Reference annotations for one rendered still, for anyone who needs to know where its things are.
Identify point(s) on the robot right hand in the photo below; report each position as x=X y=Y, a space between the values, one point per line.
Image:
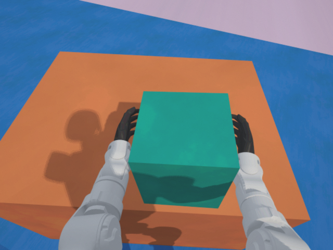
x=244 y=139

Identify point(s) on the robot left hand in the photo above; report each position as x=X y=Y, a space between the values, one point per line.
x=123 y=131

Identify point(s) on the right robot upper arm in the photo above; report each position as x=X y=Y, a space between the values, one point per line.
x=266 y=239

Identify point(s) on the carton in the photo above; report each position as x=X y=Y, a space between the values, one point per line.
x=184 y=150

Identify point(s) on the pedestal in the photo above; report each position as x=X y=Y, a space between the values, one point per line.
x=53 y=151

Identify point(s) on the left robot forearm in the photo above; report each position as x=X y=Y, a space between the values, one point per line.
x=109 y=188

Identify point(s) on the left robot upper arm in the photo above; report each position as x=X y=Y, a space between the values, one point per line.
x=92 y=232

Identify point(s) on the right robot forearm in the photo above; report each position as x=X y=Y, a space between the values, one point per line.
x=255 y=203

